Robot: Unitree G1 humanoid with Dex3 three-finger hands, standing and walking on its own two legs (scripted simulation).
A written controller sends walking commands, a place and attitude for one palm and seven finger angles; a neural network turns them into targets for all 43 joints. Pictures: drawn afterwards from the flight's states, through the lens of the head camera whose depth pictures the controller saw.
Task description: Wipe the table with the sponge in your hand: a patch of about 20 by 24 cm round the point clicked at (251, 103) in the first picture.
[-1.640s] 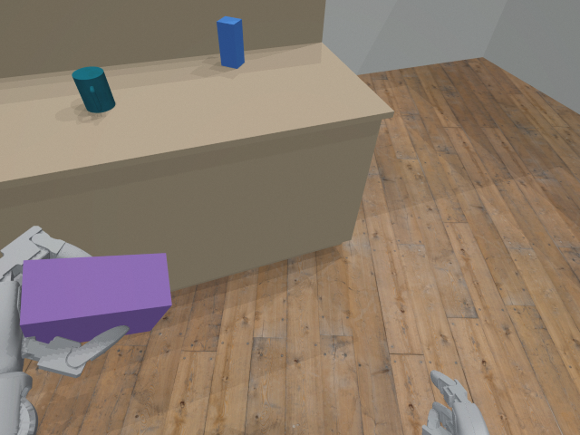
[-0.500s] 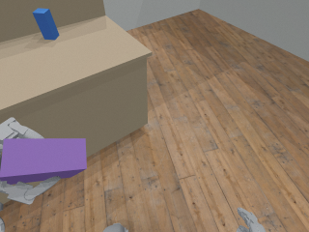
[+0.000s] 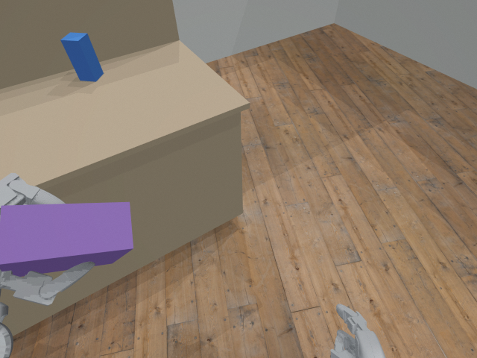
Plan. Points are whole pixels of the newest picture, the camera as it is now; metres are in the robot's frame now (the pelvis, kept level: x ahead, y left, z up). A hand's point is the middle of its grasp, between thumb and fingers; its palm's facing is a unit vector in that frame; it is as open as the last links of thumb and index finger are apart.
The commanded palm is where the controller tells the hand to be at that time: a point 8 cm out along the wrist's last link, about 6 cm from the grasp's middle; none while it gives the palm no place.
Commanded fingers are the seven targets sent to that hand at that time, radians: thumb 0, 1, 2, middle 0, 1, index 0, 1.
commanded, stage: turn to face it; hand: left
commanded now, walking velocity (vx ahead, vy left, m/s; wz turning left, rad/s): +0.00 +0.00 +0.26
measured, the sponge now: (86, 238) +0.23 +0.20 +0.16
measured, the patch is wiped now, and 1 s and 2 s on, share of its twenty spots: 0.00 0.00 0.00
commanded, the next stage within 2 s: take the last steps up to it in 0.12 s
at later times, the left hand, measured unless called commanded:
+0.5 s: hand (23, 241) +0.20 +0.25 +0.20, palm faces +0.52 -0.76 -0.39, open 10.0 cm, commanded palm +0.16 +0.28 +0.19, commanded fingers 0.00 0.10 1.30 -1.20 -1.60 -1.20 -1.60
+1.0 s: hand (64, 221) +0.24 +0.23 +0.18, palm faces +0.55 -0.73 -0.41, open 10.0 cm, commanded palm +0.19 +0.26 +0.19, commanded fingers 0.00 0.10 1.30 -1.20 -1.60 -1.20 -1.60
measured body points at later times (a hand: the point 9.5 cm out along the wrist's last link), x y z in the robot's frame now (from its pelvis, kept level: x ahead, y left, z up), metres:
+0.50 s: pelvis +0.03 -0.02 +0.01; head +0.03 -0.01 +0.46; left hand +0.17 +0.29 +0.22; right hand +0.21 -0.22 -0.07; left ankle +0.01 +0.11 -0.72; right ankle +0.04 -0.14 -0.69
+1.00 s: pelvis +0.07 -0.04 +0.01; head +0.08 -0.04 +0.46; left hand +0.20 +0.26 +0.21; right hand +0.26 -0.28 -0.08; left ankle +0.09 +0.09 -0.72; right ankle +0.06 -0.13 -0.72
